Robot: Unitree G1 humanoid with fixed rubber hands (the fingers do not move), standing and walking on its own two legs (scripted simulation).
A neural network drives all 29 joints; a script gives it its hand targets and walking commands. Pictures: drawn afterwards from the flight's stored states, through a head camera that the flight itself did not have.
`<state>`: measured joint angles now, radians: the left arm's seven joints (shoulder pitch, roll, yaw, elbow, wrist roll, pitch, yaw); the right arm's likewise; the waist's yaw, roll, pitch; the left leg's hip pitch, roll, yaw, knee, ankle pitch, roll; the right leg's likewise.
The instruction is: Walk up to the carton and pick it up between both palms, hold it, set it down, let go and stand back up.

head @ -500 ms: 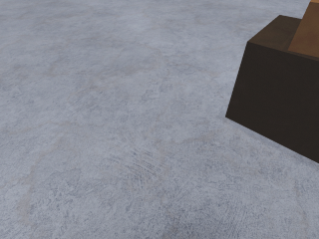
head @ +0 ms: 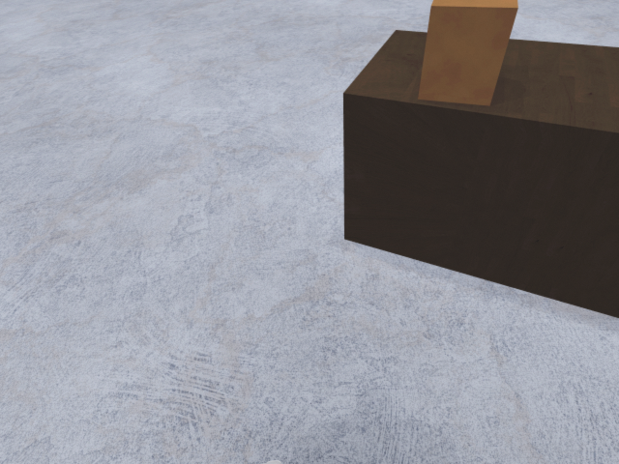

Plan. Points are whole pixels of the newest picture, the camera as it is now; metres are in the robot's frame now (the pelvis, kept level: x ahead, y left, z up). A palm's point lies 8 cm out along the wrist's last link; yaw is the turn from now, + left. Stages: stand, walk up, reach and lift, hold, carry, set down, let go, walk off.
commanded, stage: walk up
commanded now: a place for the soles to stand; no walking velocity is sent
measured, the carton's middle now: (464, 44) +1.19 -0.39 +0.05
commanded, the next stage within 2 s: none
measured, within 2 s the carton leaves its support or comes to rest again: neither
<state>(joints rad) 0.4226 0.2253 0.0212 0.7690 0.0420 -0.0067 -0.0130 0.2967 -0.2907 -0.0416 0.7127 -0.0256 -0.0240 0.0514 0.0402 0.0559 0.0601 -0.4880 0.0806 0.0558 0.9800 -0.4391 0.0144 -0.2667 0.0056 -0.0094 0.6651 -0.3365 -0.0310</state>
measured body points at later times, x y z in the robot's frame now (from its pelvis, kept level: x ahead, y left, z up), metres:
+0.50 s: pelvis +0.20 -0.03 +0.00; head +0.22 -0.06 +0.45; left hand +0.40 +0.18 -0.10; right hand +0.10 -0.28 -0.13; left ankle +0.16 +0.13 -0.72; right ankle +0.29 -0.19 -0.71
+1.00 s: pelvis +0.42 -0.07 -0.01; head +0.42 -0.06 +0.44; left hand +0.52 +0.17 -0.15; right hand +0.43 -0.35 -0.11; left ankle +0.54 +0.01 -0.72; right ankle +0.30 -0.18 -0.70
